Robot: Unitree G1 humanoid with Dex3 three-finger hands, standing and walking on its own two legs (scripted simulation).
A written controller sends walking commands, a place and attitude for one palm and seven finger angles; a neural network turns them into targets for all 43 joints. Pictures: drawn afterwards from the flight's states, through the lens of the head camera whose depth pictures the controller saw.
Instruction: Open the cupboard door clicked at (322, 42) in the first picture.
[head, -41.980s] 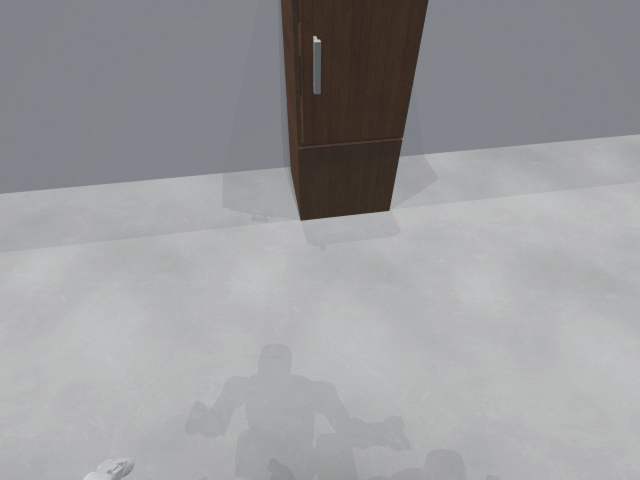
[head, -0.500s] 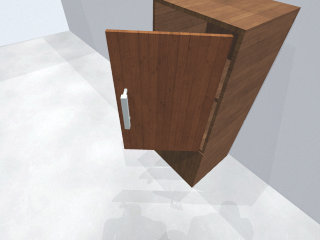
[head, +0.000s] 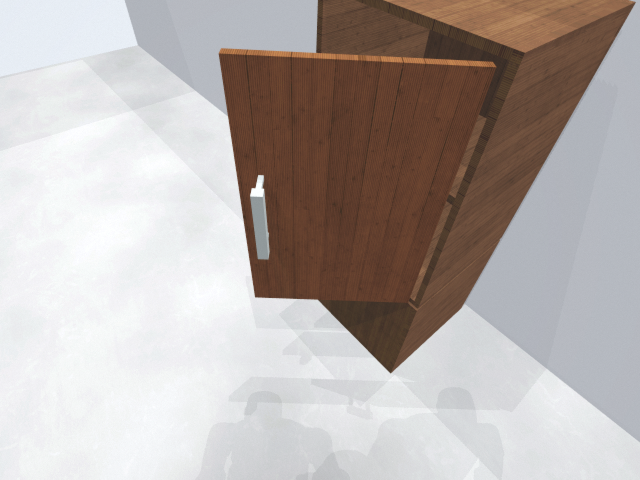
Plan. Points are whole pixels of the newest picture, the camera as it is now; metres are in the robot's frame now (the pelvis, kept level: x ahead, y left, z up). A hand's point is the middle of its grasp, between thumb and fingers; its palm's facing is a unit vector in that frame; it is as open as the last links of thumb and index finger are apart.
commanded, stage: look again from close up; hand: left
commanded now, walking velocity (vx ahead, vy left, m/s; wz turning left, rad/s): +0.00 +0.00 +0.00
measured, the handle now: (262, 218) +0.56 +0.14 -0.03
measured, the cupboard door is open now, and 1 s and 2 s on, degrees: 48 48 48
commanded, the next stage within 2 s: raise the hand with hooked fingers in 0.06 s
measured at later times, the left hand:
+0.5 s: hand (186, 422) +0.20 +0.18 -0.03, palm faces +0.04 -1.00 -0.02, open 8.2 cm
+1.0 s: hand (165, 393) +0.23 +0.22 -0.04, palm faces +0.08 -1.00 -0.03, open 11.1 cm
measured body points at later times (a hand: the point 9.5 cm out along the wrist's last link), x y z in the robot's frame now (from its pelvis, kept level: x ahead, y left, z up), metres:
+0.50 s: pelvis -0.01 -0.02 -0.06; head +0.01 +0.00 +0.39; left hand +0.19 +0.23 -0.03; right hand +0.20 -0.26 -0.11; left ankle +0.07 +0.06 -0.73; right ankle +0.01 -0.11 -0.73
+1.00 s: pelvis +0.02 -0.03 -0.08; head +0.09 -0.02 +0.36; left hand +0.22 +0.27 -0.04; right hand +0.19 -0.25 -0.17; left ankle +0.07 +0.06 -0.73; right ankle +0.01 -0.11 -0.73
